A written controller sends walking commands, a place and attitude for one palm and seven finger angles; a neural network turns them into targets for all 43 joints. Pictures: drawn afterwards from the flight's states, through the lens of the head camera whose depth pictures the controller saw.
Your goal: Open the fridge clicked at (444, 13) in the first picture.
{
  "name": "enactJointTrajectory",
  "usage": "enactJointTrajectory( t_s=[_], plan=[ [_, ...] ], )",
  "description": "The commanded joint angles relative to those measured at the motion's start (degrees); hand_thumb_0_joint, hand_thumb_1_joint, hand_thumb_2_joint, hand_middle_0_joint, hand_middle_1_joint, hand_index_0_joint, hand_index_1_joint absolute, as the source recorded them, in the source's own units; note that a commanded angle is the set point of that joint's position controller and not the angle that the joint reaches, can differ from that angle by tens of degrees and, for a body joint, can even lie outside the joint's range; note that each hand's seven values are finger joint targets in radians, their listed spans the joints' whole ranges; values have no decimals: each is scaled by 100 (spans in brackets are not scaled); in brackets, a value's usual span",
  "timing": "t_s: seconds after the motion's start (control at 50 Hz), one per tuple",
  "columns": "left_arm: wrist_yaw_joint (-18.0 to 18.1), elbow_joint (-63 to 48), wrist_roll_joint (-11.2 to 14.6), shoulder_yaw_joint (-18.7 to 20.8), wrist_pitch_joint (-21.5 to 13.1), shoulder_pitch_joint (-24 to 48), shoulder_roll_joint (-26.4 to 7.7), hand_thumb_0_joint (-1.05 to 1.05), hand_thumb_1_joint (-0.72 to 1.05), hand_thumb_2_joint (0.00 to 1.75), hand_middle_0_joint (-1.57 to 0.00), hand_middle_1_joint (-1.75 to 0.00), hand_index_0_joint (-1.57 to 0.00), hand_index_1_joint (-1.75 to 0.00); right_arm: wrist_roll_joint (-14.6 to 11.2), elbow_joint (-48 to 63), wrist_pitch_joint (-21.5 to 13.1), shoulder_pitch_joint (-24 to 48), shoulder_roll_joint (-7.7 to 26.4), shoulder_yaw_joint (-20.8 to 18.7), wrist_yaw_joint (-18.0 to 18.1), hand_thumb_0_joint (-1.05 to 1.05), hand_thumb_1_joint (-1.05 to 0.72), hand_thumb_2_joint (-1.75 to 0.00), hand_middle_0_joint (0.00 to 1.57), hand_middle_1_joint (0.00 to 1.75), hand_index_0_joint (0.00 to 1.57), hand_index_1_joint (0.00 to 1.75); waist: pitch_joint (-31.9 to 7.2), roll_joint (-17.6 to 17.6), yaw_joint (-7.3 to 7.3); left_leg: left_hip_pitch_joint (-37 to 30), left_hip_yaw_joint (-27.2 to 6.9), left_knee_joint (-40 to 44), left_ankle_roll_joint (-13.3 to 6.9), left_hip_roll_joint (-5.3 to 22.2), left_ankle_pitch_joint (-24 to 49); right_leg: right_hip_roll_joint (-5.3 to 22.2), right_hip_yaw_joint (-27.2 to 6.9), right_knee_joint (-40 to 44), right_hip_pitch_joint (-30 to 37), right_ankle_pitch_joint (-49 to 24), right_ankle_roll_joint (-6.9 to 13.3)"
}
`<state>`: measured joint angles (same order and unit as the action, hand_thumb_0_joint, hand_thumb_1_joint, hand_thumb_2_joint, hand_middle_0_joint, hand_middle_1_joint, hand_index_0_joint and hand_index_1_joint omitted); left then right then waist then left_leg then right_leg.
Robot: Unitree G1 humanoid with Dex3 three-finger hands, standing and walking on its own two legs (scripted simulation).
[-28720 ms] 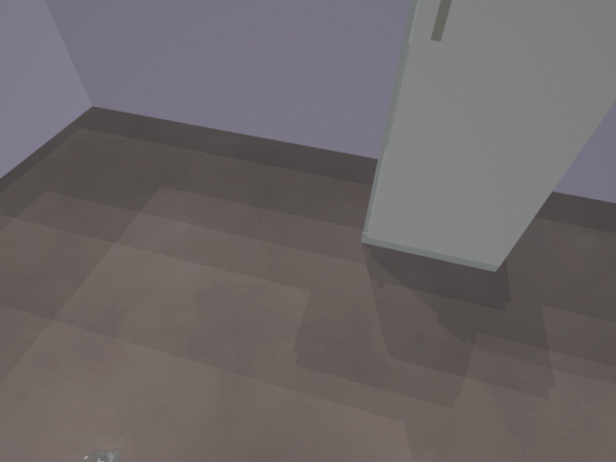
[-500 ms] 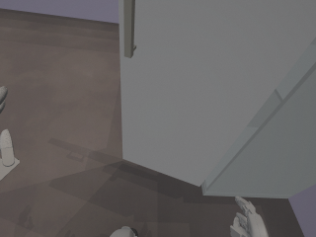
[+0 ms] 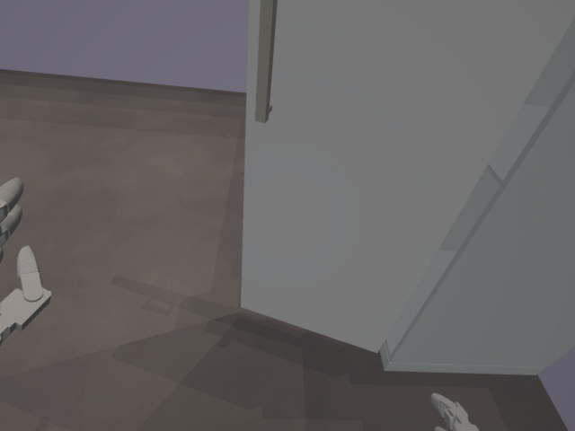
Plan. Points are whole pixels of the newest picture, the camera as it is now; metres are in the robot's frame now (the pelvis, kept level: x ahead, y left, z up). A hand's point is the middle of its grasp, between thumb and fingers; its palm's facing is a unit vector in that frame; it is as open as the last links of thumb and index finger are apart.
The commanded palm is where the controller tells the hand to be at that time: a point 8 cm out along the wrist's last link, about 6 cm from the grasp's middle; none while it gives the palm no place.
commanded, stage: stop stepping back and stand still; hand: left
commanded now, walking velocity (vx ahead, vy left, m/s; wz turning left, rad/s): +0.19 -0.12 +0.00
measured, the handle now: (269, 49) +0.69 +0.13 +0.27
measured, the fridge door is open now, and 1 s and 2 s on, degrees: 72 72 72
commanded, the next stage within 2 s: let the arm hang, fingers relaxed in 0.42 s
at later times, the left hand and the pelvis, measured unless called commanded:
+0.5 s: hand (32, 294) +0.19 +0.30 +0.16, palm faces +0.48 -0.81 -0.35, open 7.4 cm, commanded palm none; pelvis -0.01 +0.03 +0.00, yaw +0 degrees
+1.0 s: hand out of the picture -0.08 +0.16 -0.17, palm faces +0.06 -0.99 -0.16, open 7.3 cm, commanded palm none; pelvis -0.01 -0.01 +0.01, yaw +4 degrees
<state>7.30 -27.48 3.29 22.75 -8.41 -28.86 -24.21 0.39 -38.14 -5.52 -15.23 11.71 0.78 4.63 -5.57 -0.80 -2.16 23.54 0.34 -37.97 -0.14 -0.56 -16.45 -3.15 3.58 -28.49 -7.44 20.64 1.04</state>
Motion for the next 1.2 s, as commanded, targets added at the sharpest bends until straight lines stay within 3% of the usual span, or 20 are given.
enactJointTrajectory(
  t_s=[0.0, 0.02, 0.04, 0.08, 0.12, 0.18, 0.22, 0.26, 0.3, 0.38, 0.44, 0.48, 0.5, 0.54, 0.6, 0.7, 0.74, 0.8, 0.92, 1.18],
  plan=[
    [131, -1113, -121, 313, -405, 1473, -878, 0, 90, 90, -20, -30, -20, -30, -20, 927, -484, 785, 884, -211, 153, 0, -90, -90, 20, 30, 20, 30, 774, 1952, 312, -1193, -1844, 2416, -205, 1090, -1662, 309, -289, -769, -2031, 1091, 122],
    [154, -1407, -112, 379, -479, 1484, -1001, 0, 90, 90, -20, -30, -20, -30, 47, 970, -536, 837, 801, -128, 127, 0, -90, -90, 20, 30, 20, 30, 723, 2471, 269, -548, -2975, 3653, 59, 1504, -3317, -147, -173, -1740, -1527, 1236, 52],
    [162, -1596, -138, 494, -480, 1468, -1129, 0, 90, 90, -20, -30, -20, -30, 120, 1027, -581, 787, 712, -117, 100, 0, -90, -90, 20, 30, 20, 30, 816, 2115, 184, -32, -3173, 4074, 387, 1582, -3519, -161, -344, -2203, -1198, 977, 129],
    [156, -1755, -134, 632, -521, 1010, -1200, 0, 90, 90, -20, -30, -20, -30, 165, 1026, -677, 689, 632, -174, 31, 0, -90, -90, 20, 30, 20, 30, 549, 1141, 40, 29, -2384, 3977, 510, 1380, -2576, -153, -224, -1850, -586, 609, 128],
    [138, -1503, -155, 569, -471, 115, -951, 0, 90, 90, -20, -30, -20, -30, 141, 1056, -653, 659, 668, -195, -27, 0, -90, -90, 20, 30, 20, 30, 260, 1323, 18, 75, -1383, 3720, 319, 1104, -2094, -221, 89, -993, 113, 629, 114],
    [106, -1299, -124, 644, -411, -368, -942, 0, 90, 90, -20, -30, -20, -30, 150, 1189, -560, 569, 691, -243, -23, 0, -90, -90, 20, 30, 20, 30, 77, 1233, 87, 63, -819, 3127, 464, 702, -1486, -179, 212, 640, 894, 375, 193],
    [72, -1046, -117, 821, -368, -218, -1114, 0, 90, 90, -20, -30, -20, -30, 157, 1170, -383, 506, 695, -303, -2, 0, -90, -90, 20, 30, 20, 30, 111, 291, 161, 220, -311, 1878, 306, 365, -1056, 488, -436, 1100, 731, 302, 412],
    [107, -873, -4, 1077, -457, 124, -1230, 0, 90, 90, -20, -30, -20, -30, 179, 1076, -341, 396, 657, -303, -6, 0, -90, -90, 20, 30, 20, 30, 26, -495, 235, -534, -47, -16, 118, 217, -39, 1763, -1776, 1701, -735, 824, 956],
    [136, -585, -29, 831, -443, 475, -982, 0, 90, 90, -20, -30, -20, -30, 27, 990, -394, 373, 695, -325, -13, 0, -90, -90, 20, 30, 20, 30, 136, -915, 266, -542, -190, -325, 53, 258, -123, 1851, -1917, 1536, -1091, 1160, 1000],
    [130, -834, -144, 345, -492, 962, -783, 0, 90, 90, -20, -30, -20, -30, -31, 958, -477, 669, 818, -275, 35, 0, -90, -90, 20, 30, 20, 30, 646, 258, 268, -993, -330, 945, -171, 442, 344, 1151, -1204, 794, -1311, 305, 407],
    [145, -1172, -210, 485, -657, 912, -951, 0, 90, 90, -20, -30, -20, -30, 61, 997, -563, 800, 776, -158, 67, 0, -90, -90, 20, 30, 20, 30, 864, 1099, 213, -429, -1949, 2852, -251, 1193, -1781, 310, -499, -70, -1021, 566, 17],
    [180, -1431, -286, 724, -762, 1069, -1178, 0, 90, 90, -20, -30, -20, -30, 163, 1029, -625, 774, 684, -173, 103, 0, -90, -90, 20, 30, 20, 30, 738, 1223, 85, -102, -2265, 3431, -169, 1391, -1997, 215, -406, -501, -434, 180, 7],
    [-587, 3525, -618, -1407, 252, 885, 121, 0, 90, 90, -20, -30, -20, -30, 72, -385, -590, 735, 2090, -622, -369, 0, -90, -90, 20, 30, 20, 30, 1203, 948, 552, -277, -2365, 1884, -666, 1367, 1231, 565, -433, -1309, -1649, -474, 9],
    [-694, 3703, -461, -1519, 885, 888, 336, 0, 90, 90, -20, -30, -20, -30, 46, -65, -2, 355, 1569, -514, -319, 0, -90, -90, 20, 30, 20, 30, 60, 481, 431, -948, -2007, 1719, -938, 1602, 2464, 376, -704, -2162, -1686, 1115, -73],
    [-704, 4552, -473, -1794, 890, 1186, 205, 0, 90, 90, -20, -30, -20, -30, 122, -24, 141, 406, 1564, -401, -279, 0, -90, -90, 20, 30, 20, 30, -468, -239, 293, -1698, -1908, 1425, -1104, 1469, 3277, 298, -706, -1903, -1563, 840, -113],
    [-709, 6317, -465, -1945, 919, 1241, -147, 0, 90, 90, -20, -30, -20, -30, 74, -496, 393, 788, 1399, -360, -415, 0, -90, -90, 20, 30, 20, 30, -8, 512, 96, -306, -1189, 1983, -428, 707, 257, 454, -755, -2, 25, -159, 75],
    [-730, 6943, -491, -1962, 890, 1192, -267, 0, 90, 90, -20, -30, -20, -30, 119, -735, 485, 811, 1331, -375, -472, 0, -90, -90, 20, 30, 20, 30, 277, 780, 178, -263, -951, 2146, -130, 308, -859, 774, -1016, 347, -356, 352, 311],
    [-725, 7575, -464, -2086, 742, 1707, -172, 0, 90, 90, -20, -30, -20, -30, 89, -1103, 530, 684, 1095, -361, -431, 0, -90, -90, 20, 30, 20, 30, 391, -291, 417, -1125, -538, 1135, -94, 65, 215, 1186, -1642, 1275, -1230, 382, 504],
    [-655, 8681, -392, -2176, 732, 1372, 254, 0, 90, 90, -20, -30, -20, -30, 40, -1912, 529, 403, 976, -333, -306, 0, -90, -90, 20, 30, 20, 30, 514, 687, 365, -1402, -865, 1705, -207, 515, 432, 796, -1076, 1145, -815, -309, 234],
    [-584, 9287, -390, -2194, 730, 1222, 368, 0, 90, 90, -20, -30, -20, -30, 55, -2489, 530, 163, 786, -294, -274, 0, -90, -90, 20, 30, 20, 30, 792, 16, 287, -1403, -677, 1788, -204, 557, 1037, 854, -938, 1247, -497, -729, 206]
  ],
)
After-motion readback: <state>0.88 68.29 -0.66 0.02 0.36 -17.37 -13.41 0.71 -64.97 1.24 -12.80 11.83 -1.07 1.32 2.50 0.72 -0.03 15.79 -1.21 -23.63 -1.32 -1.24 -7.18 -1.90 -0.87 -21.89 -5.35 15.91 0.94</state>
